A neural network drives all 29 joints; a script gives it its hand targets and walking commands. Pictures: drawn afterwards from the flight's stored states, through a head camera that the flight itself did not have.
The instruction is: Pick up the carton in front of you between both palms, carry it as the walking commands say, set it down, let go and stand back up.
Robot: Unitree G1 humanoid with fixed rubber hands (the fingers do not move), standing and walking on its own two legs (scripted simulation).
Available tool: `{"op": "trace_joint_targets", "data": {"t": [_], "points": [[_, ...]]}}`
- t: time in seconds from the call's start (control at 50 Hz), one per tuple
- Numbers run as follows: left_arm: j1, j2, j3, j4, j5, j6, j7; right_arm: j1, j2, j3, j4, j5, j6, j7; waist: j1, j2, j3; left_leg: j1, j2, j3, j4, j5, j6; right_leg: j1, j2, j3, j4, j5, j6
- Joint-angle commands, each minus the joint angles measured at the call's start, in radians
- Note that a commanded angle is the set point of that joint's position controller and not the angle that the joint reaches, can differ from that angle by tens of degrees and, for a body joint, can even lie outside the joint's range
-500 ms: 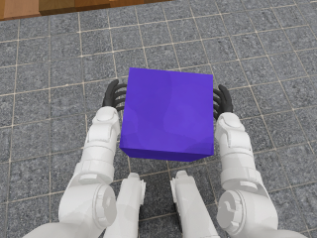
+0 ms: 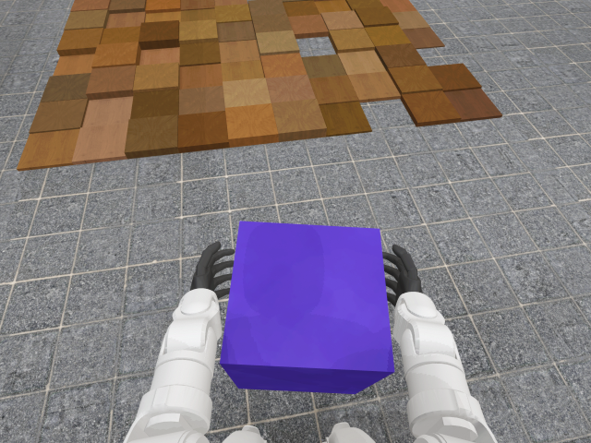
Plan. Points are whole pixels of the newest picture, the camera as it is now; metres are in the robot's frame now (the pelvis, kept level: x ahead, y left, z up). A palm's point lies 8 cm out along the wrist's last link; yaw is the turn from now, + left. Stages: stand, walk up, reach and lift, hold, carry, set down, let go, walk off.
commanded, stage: reach and lift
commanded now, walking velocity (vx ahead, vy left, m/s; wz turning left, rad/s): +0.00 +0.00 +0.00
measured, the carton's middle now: (302, 315) +0.31 -0.01 -0.10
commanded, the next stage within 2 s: hold in 1.28 s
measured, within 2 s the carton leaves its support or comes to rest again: neither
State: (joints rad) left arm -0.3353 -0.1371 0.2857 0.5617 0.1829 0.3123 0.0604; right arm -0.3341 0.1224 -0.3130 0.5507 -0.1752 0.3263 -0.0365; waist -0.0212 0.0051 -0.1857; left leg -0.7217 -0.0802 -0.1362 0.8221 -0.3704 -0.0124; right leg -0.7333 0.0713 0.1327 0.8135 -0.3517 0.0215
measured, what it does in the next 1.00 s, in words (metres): stands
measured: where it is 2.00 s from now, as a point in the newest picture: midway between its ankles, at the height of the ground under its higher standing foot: outside the picture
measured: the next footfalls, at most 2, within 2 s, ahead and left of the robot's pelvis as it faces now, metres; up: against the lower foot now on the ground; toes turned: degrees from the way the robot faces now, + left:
none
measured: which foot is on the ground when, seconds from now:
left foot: down 0.00-1.00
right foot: down 0.00-1.00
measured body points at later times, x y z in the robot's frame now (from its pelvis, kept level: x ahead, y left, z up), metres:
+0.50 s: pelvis +0.00 +0.00 +0.04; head -0.04 +0.00 +0.49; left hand +0.30 +0.15 +0.06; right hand +0.30 -0.15 +0.06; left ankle +0.01 +0.12 -0.70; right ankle +0.02 -0.13 -0.70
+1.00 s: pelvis +0.01 +0.00 +0.04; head -0.03 +0.00 +0.49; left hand +0.31 +0.15 +0.07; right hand +0.31 -0.16 +0.07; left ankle +0.01 +0.12 -0.70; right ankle +0.02 -0.13 -0.70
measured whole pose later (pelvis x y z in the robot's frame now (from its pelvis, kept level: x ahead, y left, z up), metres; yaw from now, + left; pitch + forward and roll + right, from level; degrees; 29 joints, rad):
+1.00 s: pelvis +0.01 +0.00 +0.04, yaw +0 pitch -4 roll +0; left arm -0.28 -0.16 0.25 0.34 0.28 0.65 0.00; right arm -0.28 0.16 -0.26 0.33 -0.28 0.66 0.00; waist 0.00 0.00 -0.01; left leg -0.11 -0.04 -0.14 0.41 -0.22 -0.01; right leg -0.13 0.05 0.14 0.41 -0.21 0.01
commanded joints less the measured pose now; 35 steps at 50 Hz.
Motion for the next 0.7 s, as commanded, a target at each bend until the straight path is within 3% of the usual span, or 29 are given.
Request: {"op": "trace_joint_targets", "data": {"t": [0.0, 0.18, 0.3, 0.4, 0.52, 0.68], "points": [[-0.450, -1.001, -0.589, -0.018, -0.126, 0.025, -0.240, -0.440, 1.008, 0.613, -0.003, 0.129, 0.026, 0.238, 0.005, -0.004, -0.387, 0.304, -0.031, 0.039, -0.177, 0.357, 0.004, 0.389, 0.038, -0.038, -0.156, 0.378, -0.009], [-0.346, -1.001, -0.647, -0.165, -0.160, 0.177, -0.269, -0.340, 0.999, 0.669, -0.145, 0.149, 0.171, 0.253, 0.020, -0.008, -0.206, 0.531, -0.013, 0.045, -0.361, 0.425, -0.003, 0.593, 0.017, -0.035, -0.346, 0.428, -0.004], [-0.348, -0.972, -0.577, -0.165, -0.139, 0.268, -0.287, -0.338, 0.971, 0.595, -0.142, 0.124, 0.256, 0.265, 0.016, -0.002, -0.024, 0.557, -0.004, 0.052, -0.442, 0.296, 0.003, 0.608, 0.012, -0.047, -0.426, 0.283, -0.011], [-0.443, -0.988, -0.528, -0.137, -0.119, 0.278, -0.306, -0.438, 0.982, 0.542, -0.123, 0.104, 0.268, 0.282, 0.012, -0.003, 0.009, 0.538, 0.001, 0.057, -0.443, 0.185, 0.008, 0.595, 0.010, -0.060, -0.426, 0.171, -0.021], [-0.528, -1.013, -0.539, -0.149, -0.124, 0.273, -0.310, -0.526, 1.009, 0.563, -0.133, 0.114, 0.265, 0.293, 0.022, 0.001, -0.056, 0.558, 0.001, 0.059, -0.433, 0.175, 0.008, 0.615, 0.011, -0.065, -0.410, 0.165, -0.018], [-0.527, -0.996, -0.533, -0.152, -0.116, 0.285, -0.309, -0.524, 1.004, 0.562, -0.132, 0.109, 0.276, 0.291, 0.024, -0.004, -0.064, 0.582, -0.003, 0.066, -0.445, 0.191, 0.008, 0.636, 0.012, -0.063, -0.426, 0.187, -0.013]]}}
